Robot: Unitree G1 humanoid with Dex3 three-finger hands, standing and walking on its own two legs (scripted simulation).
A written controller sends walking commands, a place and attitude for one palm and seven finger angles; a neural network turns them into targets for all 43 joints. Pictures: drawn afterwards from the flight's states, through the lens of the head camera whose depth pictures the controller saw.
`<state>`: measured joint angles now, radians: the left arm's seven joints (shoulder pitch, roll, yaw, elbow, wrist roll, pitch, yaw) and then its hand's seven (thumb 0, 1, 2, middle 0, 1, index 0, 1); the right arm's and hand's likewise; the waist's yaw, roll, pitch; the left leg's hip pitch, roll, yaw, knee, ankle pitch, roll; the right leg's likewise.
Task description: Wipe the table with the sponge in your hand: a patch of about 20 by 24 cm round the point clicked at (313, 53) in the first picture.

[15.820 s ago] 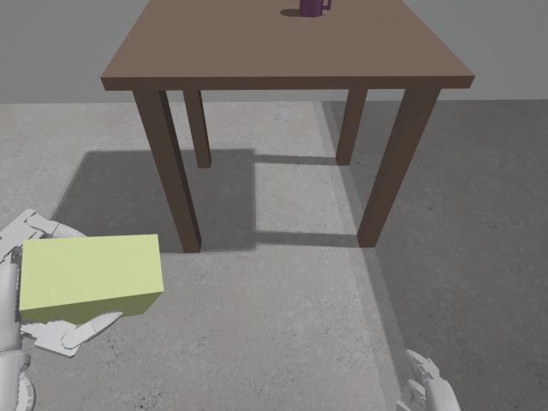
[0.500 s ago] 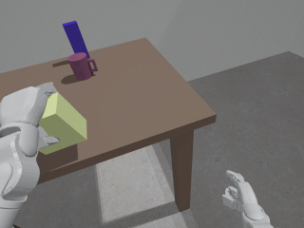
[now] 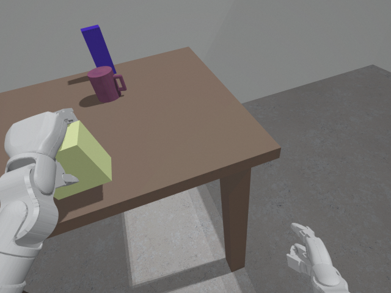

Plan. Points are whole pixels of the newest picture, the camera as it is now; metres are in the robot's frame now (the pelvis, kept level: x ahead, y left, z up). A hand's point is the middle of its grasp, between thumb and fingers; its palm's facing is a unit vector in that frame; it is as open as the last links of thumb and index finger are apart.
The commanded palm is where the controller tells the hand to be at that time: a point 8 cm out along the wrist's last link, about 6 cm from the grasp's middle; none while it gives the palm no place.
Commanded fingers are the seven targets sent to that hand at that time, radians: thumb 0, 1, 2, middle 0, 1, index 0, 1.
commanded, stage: move the sponge above the wiping area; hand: left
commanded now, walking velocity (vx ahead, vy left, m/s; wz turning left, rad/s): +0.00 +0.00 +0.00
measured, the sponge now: (74, 167) +0.27 +0.29 +0.16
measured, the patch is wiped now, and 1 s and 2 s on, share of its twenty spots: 0.00 0.00 0.00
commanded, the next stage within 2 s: none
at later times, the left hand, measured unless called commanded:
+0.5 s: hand (56, 154) +0.28 +0.32 +0.19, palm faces +0.09 -0.02 -1.00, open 10.6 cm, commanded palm +0.23 +0.32 +0.27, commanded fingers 0.00 0.10 1.30 -1.20 -1.60 -1.20 -1.60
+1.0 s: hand (60, 148) +0.29 +0.32 +0.19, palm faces +0.12 -0.01 -0.99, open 10.6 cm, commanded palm +0.24 +0.33 +0.27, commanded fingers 0.00 0.10 1.30 -1.20 -1.60 -1.20 -1.60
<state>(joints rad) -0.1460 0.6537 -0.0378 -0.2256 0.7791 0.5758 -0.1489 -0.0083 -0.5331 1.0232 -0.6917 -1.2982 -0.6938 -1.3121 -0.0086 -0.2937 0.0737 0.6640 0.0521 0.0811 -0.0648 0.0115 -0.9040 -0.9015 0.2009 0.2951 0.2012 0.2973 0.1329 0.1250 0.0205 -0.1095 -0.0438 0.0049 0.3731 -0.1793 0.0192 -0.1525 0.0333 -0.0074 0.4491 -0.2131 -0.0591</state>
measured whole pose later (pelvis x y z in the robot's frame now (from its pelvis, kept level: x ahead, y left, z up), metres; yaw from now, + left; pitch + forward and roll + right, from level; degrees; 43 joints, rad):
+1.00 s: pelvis +0.01 +0.01 +0.00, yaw +1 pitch -3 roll +1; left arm -0.18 0.67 -0.02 -0.12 0.82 0.49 -0.18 -0.01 -0.53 1.02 -0.69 -1.30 -0.69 -1.31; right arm 0.03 -0.29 0.08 0.66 0.04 0.07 -0.07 0.01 -0.90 -0.90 0.20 0.30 0.20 0.30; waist 0.13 0.11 0.01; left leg -0.14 -0.05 0.00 0.40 -0.21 0.03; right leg -0.17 0.03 -0.01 0.45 -0.23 -0.05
